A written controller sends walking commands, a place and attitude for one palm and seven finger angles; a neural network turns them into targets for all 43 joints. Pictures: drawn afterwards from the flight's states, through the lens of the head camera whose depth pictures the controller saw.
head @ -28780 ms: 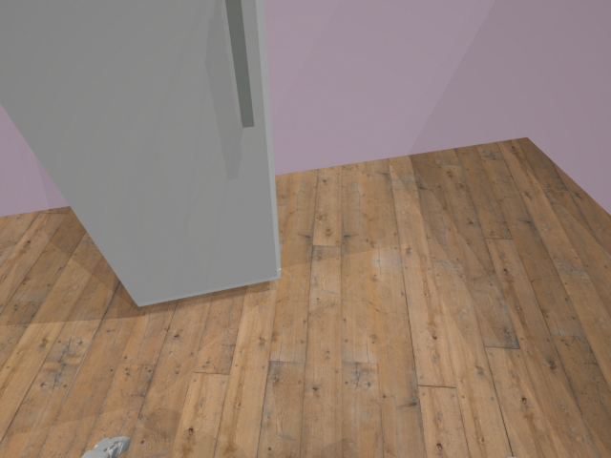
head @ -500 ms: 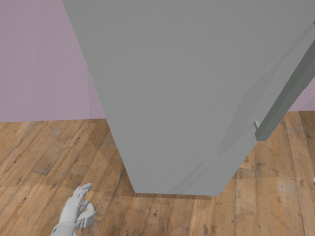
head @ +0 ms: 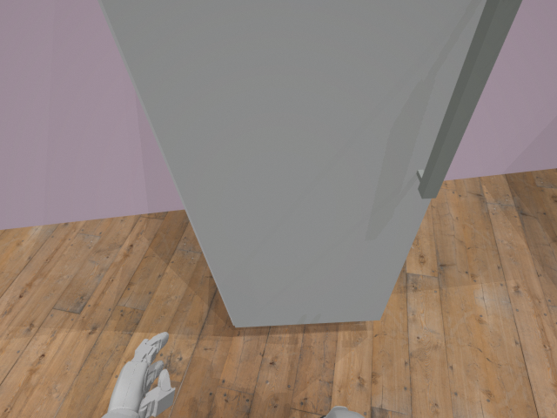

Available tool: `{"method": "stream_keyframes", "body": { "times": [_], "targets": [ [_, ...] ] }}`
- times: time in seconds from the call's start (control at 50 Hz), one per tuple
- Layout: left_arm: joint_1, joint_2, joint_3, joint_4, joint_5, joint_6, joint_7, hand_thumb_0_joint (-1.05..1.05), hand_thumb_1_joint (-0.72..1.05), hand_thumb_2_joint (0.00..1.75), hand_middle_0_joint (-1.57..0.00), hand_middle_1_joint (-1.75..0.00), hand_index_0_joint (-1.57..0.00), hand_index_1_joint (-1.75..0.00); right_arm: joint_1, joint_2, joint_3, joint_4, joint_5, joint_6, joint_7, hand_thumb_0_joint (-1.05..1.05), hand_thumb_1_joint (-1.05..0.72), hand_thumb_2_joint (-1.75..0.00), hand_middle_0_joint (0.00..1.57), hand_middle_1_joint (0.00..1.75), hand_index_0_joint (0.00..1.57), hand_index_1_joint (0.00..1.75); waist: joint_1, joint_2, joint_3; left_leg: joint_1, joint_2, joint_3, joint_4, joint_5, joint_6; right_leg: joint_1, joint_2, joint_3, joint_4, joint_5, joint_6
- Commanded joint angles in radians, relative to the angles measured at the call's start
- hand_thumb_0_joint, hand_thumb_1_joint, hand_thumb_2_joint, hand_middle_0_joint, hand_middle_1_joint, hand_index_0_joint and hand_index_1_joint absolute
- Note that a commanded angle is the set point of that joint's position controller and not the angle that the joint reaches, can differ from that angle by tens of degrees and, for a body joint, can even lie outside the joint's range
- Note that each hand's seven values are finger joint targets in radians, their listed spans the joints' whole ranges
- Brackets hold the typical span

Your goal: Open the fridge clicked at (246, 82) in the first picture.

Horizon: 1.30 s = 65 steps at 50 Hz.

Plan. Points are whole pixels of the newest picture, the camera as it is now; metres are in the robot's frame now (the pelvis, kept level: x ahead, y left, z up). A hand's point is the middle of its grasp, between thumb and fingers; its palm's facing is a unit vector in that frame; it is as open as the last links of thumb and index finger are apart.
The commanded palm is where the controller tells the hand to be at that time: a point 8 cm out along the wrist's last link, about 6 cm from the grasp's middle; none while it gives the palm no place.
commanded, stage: step back with the hand held close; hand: right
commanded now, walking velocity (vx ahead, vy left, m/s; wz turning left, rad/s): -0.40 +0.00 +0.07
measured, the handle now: (451, 110) +0.51 -0.23 +0.18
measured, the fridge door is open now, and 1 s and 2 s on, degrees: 4 4 4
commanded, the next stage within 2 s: stop stepping back and stand still in 0.38 s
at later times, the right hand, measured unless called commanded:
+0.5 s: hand out of the picture +0.11 -0.29 +0.20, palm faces +0.40 +0.85 -0.35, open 7.4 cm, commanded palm +0.06 -0.32 +0.19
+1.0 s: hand out of the picture -0.04 -0.29 +0.20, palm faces +0.24 +0.84 -0.48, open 7.4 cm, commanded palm -0.07 -0.35 +0.19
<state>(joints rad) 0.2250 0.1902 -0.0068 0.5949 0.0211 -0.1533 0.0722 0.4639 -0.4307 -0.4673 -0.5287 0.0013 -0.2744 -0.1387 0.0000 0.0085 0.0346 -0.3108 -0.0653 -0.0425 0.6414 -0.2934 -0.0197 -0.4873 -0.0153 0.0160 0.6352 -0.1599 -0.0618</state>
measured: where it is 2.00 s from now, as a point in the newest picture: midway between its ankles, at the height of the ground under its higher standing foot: outside the picture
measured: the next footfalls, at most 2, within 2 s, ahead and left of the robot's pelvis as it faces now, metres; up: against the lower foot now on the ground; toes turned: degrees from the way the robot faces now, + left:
left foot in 0.58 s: -0.24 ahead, +0.11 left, +0.00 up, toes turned +8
right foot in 0.72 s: -0.03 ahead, -0.09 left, +0.00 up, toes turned +7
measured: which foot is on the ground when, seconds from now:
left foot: down 0.00-0.26, up 0.28-0.56, down 0.58-0.72, up 0.74-0.98, down 1.00-1.00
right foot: down 0.00-0.58, up 0.60-0.70, down 0.72-0.96, up 0.98-1.00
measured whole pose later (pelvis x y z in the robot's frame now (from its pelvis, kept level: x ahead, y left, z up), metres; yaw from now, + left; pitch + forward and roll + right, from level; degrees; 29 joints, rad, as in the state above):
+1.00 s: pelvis -0.25 -0.07 +0.01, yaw +7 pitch -2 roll +1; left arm 0.34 0.19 0.00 0.60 0.02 -0.13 0.04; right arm 0.64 -0.50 -0.43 -0.65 0.03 -0.18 -0.12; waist 0.04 0.06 -0.04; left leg -0.20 -0.07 0.10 0.51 -0.48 0.12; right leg -0.50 0.03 -0.07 0.67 -0.40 0.01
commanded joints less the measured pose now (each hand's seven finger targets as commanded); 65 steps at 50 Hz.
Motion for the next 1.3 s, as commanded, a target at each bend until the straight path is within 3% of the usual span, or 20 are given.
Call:
{"method": "stream_keyframes", "body": {
  "times": [0.0,0.06,0.18,0.24,0.28,0.48,0.56,0.62,0.66,0.7,0.74,0.8,0.88,0.92,0.96,1.0,1.06,1.16,1.2,1.28],
  "targets": [
    [-0.083,0.157,0.077,-0.14,-0.003,-0.056,0.002,0.0,0.9,0.9,-0.2,-0.3,-0.2,-0.3,0.01,-0.15,-0.125,-0.184,0.012,-0.075,-0.006,0.0,-0.9,-0.9,0.2,0.3,0.2,0.3,-0.008,-0.071,-0.092,0.15,0.066,-0.133,-0.145,0.078,0.05,-0.132,-0.11,0.122,-0.189,-0.423,-0.017],
    [-0.077,0.123,0.072,-0.104,-0.012,-0.034,-0.006,0.0,0.9,0.9,-0.2,-0.3,-0.2,-0.3,-0.017,-0.15,-0.058,-0.166,0.036,-0.076,-0.017,0.0,-0.9,-0.9,0.2,0.3,0.2,0.3,0.013,0.128,-0.199,-0.108,0.264,-0.263,-0.271,0.379,0.119,0.259,-0.019,-0.007,0.076,-0.003,0.074],
    [-0.126,0.131,0.06,-0.123,-0.01,0.001,0.012,0.0,0.9,0.9,-0.2,-0.3,-0.2,-0.3,-0.036,-0.2,-0.084,-0.16,0.036,-0.054,-0.02,0.0,-0.9,-0.9,0.2,0.3,0.2,0.3,0.007,0.057,-0.075,-0.158,0.152,-0.147,-0.274,0.19,0.054,0.222,-0.024,0.015,-0.103,0.007,0.058],
    [-0.152,0.17,0.073,-0.15,-0.004,-0.018,0.02,0.0,0.9,0.9,-0.2,-0.3,-0.2,-0.3,-0.034,-0.191,-0.124,-0.228,0.031,-0.078,-0.011,0.0,-0.9,-0.9,0.2,0.3,0.2,0.3,-0.012,-0.324,-0.166,0.178,-0.069,0.017,0.186,-0.032,-0.011,-0.076,-0.298,0.349,-0.511,-0.342,-0.067],
    [-0.127,0.157,0.084,-0.127,0.026,-0.035,0.017,0.0,0.9,0.9,-0.2,-0.3,-0.2,-0.3,-0.059,-0.206,-0.159,-0.249,0.018,-0.08,-0.015,0.0,-0.9,-0.9,0.2,0.3,0.2,0.3,-0.008,-0.295,-0.177,0.214,-0.061,-0.04,0.487,-0.125,-0.001,-0.182,-0.376,0.41,-0.583,-0.543,-0.126],
    [-0.04,0.12,0.074,-0.042,0.018,-0.052,-0.015,0.0,0.9,0.9,-0.2,-0.3,-0.2,-0.3,-0.005,-0.144,-0.043,-0.223,0.074,-0.047,-0.013,0.0,-0.9,-0.9,0.2,0.3,0.2,0.3,-0.006,-0.262,-0.286,0.101,-0.029,0.117,-0.261,-0.283,0.082,0.383,-0.208,0.135,-0.498,-0.226,0.124],
    [-0.085,0.108,0.06,-0.047,0.0,-0.026,0.005,0.0,0.9,0.9,-0.2,-0.3,-0.2,-0.3,-0.09,-0.249,-0.093,-0.258,0.072,-0.038,-0.015,0.0,-0.9,-0.9,0.2,0.3,0.2,0.3,-0.003,0.129,-0.152,-0.21,0.321,-0.077,-0.506,0.031,0.192,0.399,0.03,-0.071,0.311,-0.128,0.103],
    [-0.103,0.126,0.062,-0.077,-0.028,-0.049,0.01,0.0,0.9,0.9,-0.2,-0.3,-0.2,-0.3,-0.141,-0.195,-0.082,-0.199,0.068,0.005,-0.001,0.0,-0.9,-0.9,0.2,0.3,0.2,0.3,0.004,0.277,-0.071,-0.063,0.328,-0.067,-0.357,0.085,0.222,0.143,-0.019,0.06,0.356,-0.182,0.078],
    [-0.096,0.137,0.047,-0.064,-0.033,-0.027,0.02,0.0,0.9,0.9,-0.2,-0.3,-0.2,-0.3,-0.092,-0.152,-0.062,-0.106,0.072,0.046,0.001,0.0,-0.9,-0.9,0.2,0.3,0.2,0.3,0.046,0.059,0.019,-0.177,0.215,0.043,-0.143,-0.096,0.113,0.305,-0.053,0.065,-0.02,-0.128,0.065],
    [-0.108,0.179,0.042,-0.078,-0.026,-0.036,0.02,0.0,0.9,0.9,-0.2,-0.3,-0.2,-0.3,-0.172,-0.131,-0.032,-0.099,0.075,0.04,0.003,0.0,-0.9,-0.9,0.2,0.3,0.2,0.3,0.041,-0.453,0.042,-0.178,0.004,0.091,0.252,-0.311,0.027,0.258,-0.206,0.445,-0.448,-0.237,0.042],
    [-0.092,0.134,0.019,-0.067,-0.015,-0.059,0.014,0.0,0.9,0.9,-0.2,-0.3,-0.2,-0.3,-0.225,-0.192,-0.07,-0.085,0.049,0.018,-0.015,0.0,-0.9,-0.9,0.2,0.3,0.2,0.3,0.011,-0.298,0.006,-0.153,-0.001,0.013,0.387,-0.268,0.049,0.162,-0.26,0.577,-0.591,-0.632,0.049],
    [-0.114,0.146,0.042,-0.105,-0.005,-0.053,-0.004,0.0,0.9,0.9,-0.2,-0.3,-0.2,-0.3,-0.099,-0.188,-0.064,-0.243,0.054,0.027,-0.011,0.0,-0.9,-0.9,0.2,0.3,0.2,0.3,-0.026,-0.199,-0.123,0.064,-0.033,0.092,0.325,-0.178,0.064,0.072,-0.198,0.337,-0.621,-0.624,0.177],
    [-0.104,0.13,0.047,-0.139,0.003,-0.036,-0.023,0.0,0.9,0.9,-0.2,-0.3,-0.2,-0.3,0.14,-0.163,-0.06,-0.308,0.035,0.027,-0.017,0.0,-0.9,-0.9,0.2,0.3,0.2,0.3,-0.029,-0.337,-0.158,0.402,-0.049,0.189,0.076,-0.215,0.083,-0.153,-0.124,0.09,-0.518,-0.552,0.07],
    [-0.09,0.119,0.054,-0.135,0.005,-0.017,-0.018,0.0,0.9,0.9,-0.2,-0.3,-0.2,-0.3,0.189,-0.198,-0.097,-0.27,0.029,0.044,-0.019,0.0,-0.9,-0.9,0.2,0.3,0.2,0.3,-0.054,-0.112,-0.182,0.517,0.012,0.114,-0.153,-0.25,0.126,-0.231,-0.047,-0.007,-0.209,-0.464,0.095],
    [-0.071,0.15,0.088,-0.103,-0.028,0.008,-0.006,0.0,0.9,0.9,-0.2,-0.3,-0.2,-0.3,0.072,-0.199,-0.123,-0.254,0.027,0.052,-0.011,0.0,-0.9,-0.9,0.2,0.3,0.2,0.3,-0.004,0.269,-0.083,0.033,0.371,-0.291,-0.435,-0.27,0.251,-0.178,0.04,-0.033,0.585,-0.3,0.072],
    [-0.073,0.141,0.067,-0.067,0.002,0.02,-0.006,0.0,0.9,0.9,-0.2,-0.3,-0.2,-0.3,-0.123,-0.272,-0.208,-0.207,0.049,0.052,-0.006,0.0,-0.9,-0.9,0.2,0.3,0.2,0.3,0.053,0.139,-0.008,-0.317,0.454,-0.292,-0.476,-0.384,0.267,-0.119,-0.038,0.06,0.841,-0.194,0.076],
    [-0.071,0.154,0.089,-0.067,-0.016,0.018,0.014,0.0,0.9,0.9,-0.2,-0.3,-0.2,-0.3,-0.162,-0.165,-0.079,0.058,0.037,0.067,0.001,0.0,-0.9,-0.9,0.2,0.3,0.2,0.3,0.049,0.116,0.028,-0.448,0.354,-0.22,-0.527,-0.744,0.18,0.038,-0.078,-0.031,0.599,-0.177,0.054],
    [-0.031,0.124,0.045,-0.062,-0.002,-0.057,0.04,0.0,0.9,0.9,-0.2,-0.3,-0.2,-0.3,-0.272,-0.103,0.069,-0.18,0.012,0.026,-0.022,0.0,-0.9,-0.9,0.2,0.3,0.2,0.3,0.046,-0.12,-0.118,-0.158,0.19,-0.009,-0.082,-0.378,0.127,0.361,0.022,-0.156,-0.189,-0.305,0.006],
    [-0.035,0.15,0.047,-0.102,-0.009,-0.091,0.031,0.0,0.9,0.9,-0.2,-0.3,-0.2,-0.3,-0.266,-0.132,0.042,-0.281,0.009,0.006,-0.039,0.0,-0.9,-0.9,0.2,0.3,0.2,0.3,0.028,-0.5,-0.078,-0.388,0.019,0.16,0.503,-0.271,0.019,0.434,-0.298,0.343,-0.414,-0.469,-0.12],
    [-0.063,0.138,0.064,-0.096,-0.008,-0.076,-0.023,0.0,0.9,0.9,-0.2,-0.3,-0.2,-0.3,-0.084,-0.216,-0.106,-0.258,0.013,-0.011,-0.02,0.0,-0.9,-0.9,0.2,0.3,0.2,0.3,0.019,-0.17,0.075,-0.4,0.149,-0.026,0.612,-0.085,0.033,0.114,-0.379,0.433,-0.482,-0.486,-0.199]
  ]
}}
